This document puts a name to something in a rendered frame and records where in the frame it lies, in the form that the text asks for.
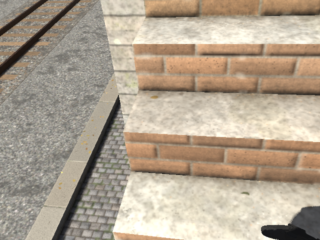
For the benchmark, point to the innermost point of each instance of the robot right hand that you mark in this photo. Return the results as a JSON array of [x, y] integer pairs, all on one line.
[[285, 232]]

